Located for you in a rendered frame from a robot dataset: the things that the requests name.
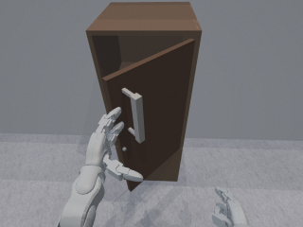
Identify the handle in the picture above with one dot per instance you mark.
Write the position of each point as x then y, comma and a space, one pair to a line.
138, 115

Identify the robot left hand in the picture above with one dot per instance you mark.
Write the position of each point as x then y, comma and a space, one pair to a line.
100, 143

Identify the left robot forearm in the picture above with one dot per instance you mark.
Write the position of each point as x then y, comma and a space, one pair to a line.
87, 191

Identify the robot right hand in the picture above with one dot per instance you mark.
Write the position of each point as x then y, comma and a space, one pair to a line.
229, 215

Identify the cupboard door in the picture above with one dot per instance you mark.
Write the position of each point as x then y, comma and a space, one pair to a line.
162, 80

